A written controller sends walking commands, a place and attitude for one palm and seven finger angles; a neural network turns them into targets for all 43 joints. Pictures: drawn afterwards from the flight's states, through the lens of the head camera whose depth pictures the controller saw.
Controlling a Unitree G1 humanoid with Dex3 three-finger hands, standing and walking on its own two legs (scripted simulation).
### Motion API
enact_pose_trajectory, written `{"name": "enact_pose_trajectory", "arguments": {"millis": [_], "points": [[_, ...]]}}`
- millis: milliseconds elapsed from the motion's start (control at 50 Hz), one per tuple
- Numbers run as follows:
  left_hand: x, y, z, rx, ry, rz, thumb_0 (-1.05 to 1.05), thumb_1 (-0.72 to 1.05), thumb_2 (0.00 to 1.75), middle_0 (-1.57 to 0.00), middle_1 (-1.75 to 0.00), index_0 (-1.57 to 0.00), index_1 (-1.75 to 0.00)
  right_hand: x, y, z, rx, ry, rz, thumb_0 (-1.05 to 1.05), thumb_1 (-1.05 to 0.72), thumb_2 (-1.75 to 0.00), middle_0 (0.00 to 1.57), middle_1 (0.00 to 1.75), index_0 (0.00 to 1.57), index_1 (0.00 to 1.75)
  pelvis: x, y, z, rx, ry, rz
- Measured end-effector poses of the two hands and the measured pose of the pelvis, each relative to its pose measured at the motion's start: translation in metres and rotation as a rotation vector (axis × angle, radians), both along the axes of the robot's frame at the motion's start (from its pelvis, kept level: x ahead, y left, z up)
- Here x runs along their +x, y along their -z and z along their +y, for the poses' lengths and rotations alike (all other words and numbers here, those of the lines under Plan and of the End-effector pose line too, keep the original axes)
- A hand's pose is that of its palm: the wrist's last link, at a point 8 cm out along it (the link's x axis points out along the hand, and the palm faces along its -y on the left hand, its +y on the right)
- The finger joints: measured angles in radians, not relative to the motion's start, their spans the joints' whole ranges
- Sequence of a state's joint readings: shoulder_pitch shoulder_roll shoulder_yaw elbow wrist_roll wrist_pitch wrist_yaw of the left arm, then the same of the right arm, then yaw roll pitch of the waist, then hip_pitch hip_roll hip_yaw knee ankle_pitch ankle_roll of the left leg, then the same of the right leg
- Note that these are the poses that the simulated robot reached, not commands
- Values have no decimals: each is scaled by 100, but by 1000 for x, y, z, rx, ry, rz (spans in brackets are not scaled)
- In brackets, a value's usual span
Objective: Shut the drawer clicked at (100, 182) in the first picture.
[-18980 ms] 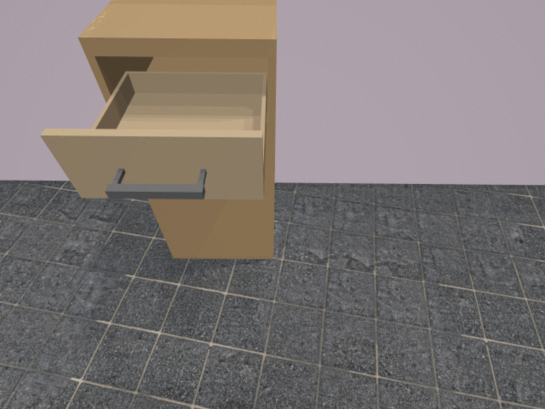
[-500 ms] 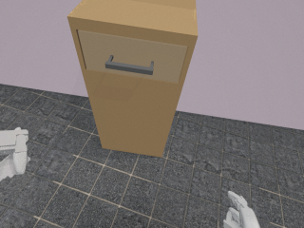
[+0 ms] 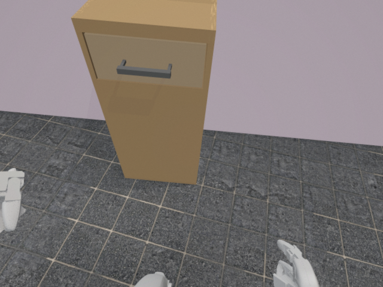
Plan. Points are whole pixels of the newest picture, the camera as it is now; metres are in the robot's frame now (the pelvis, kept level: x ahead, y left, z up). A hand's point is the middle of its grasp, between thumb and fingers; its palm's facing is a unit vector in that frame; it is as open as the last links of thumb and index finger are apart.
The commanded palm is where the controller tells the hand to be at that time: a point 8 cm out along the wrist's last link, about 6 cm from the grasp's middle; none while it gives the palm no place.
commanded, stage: stop stepping back and stand still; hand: left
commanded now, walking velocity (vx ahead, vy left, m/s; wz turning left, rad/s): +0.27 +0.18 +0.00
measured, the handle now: (145, 68) +0.74 +0.23 +0.03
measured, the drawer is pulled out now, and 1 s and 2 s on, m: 0.00 0.00 0.00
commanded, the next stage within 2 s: let the arm hang, fingers relaxed in 0.84 s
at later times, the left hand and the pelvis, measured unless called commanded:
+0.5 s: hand out of the picture +0.07 +0.28 +0.17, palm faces +0.49 -0.74 -0.46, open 3.2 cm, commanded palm +0.01 +0.30 +0.17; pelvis -0.10 +0.01 -0.01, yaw +4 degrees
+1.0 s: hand out of the picture +0.07 +0.30 +0.09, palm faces +0.39 -0.78 -0.49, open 3.2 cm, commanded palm none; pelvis -0.11 +0.03 -0.02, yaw +8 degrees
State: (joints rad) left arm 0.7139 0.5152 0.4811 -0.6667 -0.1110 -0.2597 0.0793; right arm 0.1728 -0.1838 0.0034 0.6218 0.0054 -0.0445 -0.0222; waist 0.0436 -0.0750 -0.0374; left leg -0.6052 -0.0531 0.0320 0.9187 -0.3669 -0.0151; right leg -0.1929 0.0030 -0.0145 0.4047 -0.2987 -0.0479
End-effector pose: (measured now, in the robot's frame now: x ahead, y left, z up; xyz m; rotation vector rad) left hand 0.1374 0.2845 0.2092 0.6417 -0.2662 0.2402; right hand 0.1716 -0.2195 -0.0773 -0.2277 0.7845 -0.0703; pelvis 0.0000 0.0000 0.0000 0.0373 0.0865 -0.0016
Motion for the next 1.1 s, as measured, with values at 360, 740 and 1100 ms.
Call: {"name": "enact_pose_trajectory", "arguments": {"millis": [360,740,1100], "points": [[-75,11,3,-2,-31,-60,2,88,89,-141,-160,-141,-160,-80,-6,12,12,18,-142,1,-90,-90,20,30,20,30,-75,12,10,-1,-55,-110],[-119,33,25,-127,-48,-141,2,88,90,-141,-160,-141,-160,-133,-8,19,-92,12,-119,1,-90,-90,20,30,21,30,-119,18,28,-21,-70,-143],[-119,268,43,-457,-363,768,0,90,90,-132,-152,-132,-152,-139,70,23,-1,-87,155,1,-90,-90,21,30,21,30,-112,39,32,-22,-153,-86]]}}
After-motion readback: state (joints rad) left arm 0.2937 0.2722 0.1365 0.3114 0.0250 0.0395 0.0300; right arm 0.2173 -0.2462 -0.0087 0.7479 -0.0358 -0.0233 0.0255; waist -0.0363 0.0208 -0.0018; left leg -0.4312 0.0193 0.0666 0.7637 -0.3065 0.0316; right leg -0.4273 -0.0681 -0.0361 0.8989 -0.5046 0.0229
